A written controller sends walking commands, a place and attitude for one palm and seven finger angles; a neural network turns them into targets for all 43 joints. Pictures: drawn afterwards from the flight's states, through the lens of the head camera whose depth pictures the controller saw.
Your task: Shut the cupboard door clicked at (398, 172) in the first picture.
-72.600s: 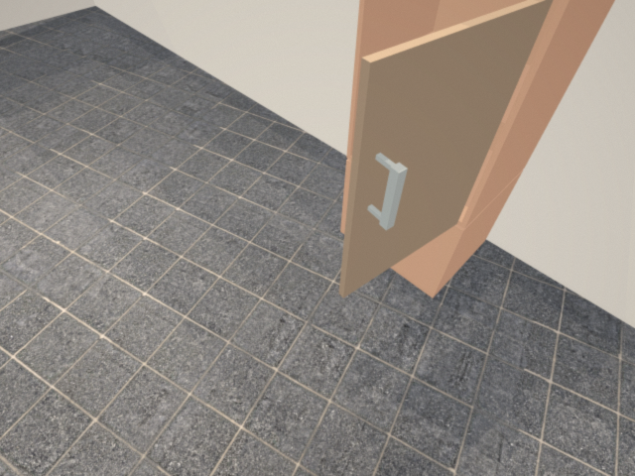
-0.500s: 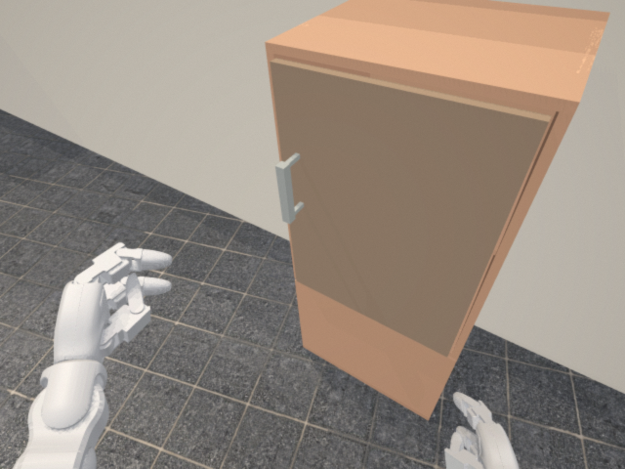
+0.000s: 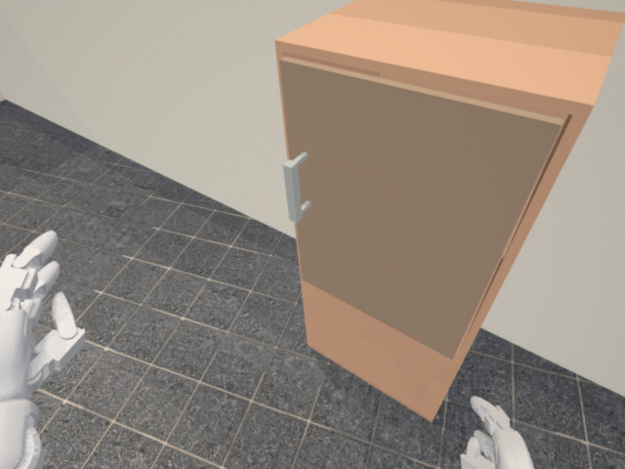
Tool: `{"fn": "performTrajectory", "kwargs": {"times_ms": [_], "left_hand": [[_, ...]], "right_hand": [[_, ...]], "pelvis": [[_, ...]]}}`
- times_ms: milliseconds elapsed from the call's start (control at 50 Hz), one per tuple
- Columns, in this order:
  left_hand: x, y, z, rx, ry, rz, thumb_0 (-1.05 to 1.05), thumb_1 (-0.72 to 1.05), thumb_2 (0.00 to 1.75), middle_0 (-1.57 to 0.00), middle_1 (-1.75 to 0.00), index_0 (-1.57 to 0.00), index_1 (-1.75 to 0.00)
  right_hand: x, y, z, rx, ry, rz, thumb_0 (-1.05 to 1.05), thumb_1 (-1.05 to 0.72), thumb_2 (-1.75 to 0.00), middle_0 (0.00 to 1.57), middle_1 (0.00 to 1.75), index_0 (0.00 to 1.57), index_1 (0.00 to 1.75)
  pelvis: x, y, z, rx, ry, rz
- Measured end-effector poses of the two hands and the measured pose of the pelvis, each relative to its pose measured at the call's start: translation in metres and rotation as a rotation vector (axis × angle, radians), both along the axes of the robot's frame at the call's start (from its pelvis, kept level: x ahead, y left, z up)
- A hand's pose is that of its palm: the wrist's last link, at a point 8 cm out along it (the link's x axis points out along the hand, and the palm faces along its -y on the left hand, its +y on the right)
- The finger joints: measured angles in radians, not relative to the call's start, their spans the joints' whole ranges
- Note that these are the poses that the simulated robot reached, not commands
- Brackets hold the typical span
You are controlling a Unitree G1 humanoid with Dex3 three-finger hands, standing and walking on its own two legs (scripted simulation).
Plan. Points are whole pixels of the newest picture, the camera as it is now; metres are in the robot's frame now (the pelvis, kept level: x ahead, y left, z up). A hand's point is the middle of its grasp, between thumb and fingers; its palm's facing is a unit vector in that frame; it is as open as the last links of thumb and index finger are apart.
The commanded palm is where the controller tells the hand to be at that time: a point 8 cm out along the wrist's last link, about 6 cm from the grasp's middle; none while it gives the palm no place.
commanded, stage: draw the hand back to the body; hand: left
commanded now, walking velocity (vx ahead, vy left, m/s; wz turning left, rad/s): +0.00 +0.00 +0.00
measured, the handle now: (299, 187) +0.62 +0.11 +0.01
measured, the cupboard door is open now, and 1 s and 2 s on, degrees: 0 0 0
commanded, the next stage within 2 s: step back with the hand held close in 0.10 s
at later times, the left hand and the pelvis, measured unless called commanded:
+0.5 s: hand (69, 339) +0.19 +0.27 +0.15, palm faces +0.37 -0.78 -0.50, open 7.4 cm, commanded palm +0.12 +0.31 +0.17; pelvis -0.02 +0.01 -0.01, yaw +0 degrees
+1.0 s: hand out of the picture +0.08 +0.26 +0.16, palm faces +0.51 -0.75 -0.43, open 7.4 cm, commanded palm +0.01 +0.30 +0.17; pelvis -0.11 +0.00 -0.03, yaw +3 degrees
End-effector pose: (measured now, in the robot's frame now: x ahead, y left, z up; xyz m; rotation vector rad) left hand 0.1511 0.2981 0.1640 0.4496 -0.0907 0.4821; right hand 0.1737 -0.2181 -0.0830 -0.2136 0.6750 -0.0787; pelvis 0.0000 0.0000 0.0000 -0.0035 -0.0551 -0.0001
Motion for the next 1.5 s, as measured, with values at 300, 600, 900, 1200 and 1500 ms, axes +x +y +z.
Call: {"fn": "performTrajectory", "kwargs": {"times_ms": [300, 600, 900, 1200, 1500], "left_hand": [[0.006, 0.000, 0.013, 0.064, -0.030, -0.031, 0.02, 0.89, 0.90, -0.21, -0.30, -0.21, -0.31], [-0.020, 0.019, 0.021, 0.178, -0.031, -0.116, 0.02, 0.89, 0.90, -0.21, -0.30, -0.22, -0.31], [-0.090, 0.011, -0.002, 0.134, -0.141, -0.059, 0.02, 0.89, 0.90, -0.21, -0.30, -0.21, -0.31], [-0.154, 0.003, 0.022, 0.236, -0.216, -0.062, 0.01, 0.89, 0.90, -0.21, -0.30, -0.21, -0.31], [-0.274, -0.004, 0.020, 0.271, -0.196, 0.043, 0.01, 0.89, 0.90, -0.21, -0.30, -0.21, -0.31]], "right_hand": [[-0.007, -0.008, -0.001, 0.012, 0.005, -0.033, 0.01, -0.91, -0.90, 0.20, 0.30, 0.20, 0.30], [-0.048, -0.011, 0.002, -0.053, 0.059, -0.136, 0.01, -0.91, -0.90, 0.20, 0.30, 0.20, 0.30], [-0.119, -0.011, -0.008, -0.057, 0.040, -0.080, 0.01, -0.90, -0.90, 0.21, 0.30, 0.20, 0.30], [-0.177, -0.033, -0.019, -0.075, 0.089, -0.074, 0.01, -0.91, -0.90, 0.20, 0.30, 0.20, 0.30], [-0.213, -0.013, -0.031, -0.022, 0.064, 0.055, 0.01, -0.91, -0.90, 0.20, 0.30, 0.20, 0.30]], "pelvis": [[-0.001, -0.003, -0.001, -0.012, 0.022, -0.005], [-0.034, 0.020, -0.009, 0.001, 0.064, -0.012], [-0.096, 0.007, -0.024, -0.006, 0.029, 0.013], [-0.152, -0.002, -0.027, 0.006, 0.043, 0.050], [-0.225, -0.025, -0.033, -0.034, 0.053, 0.145]]}}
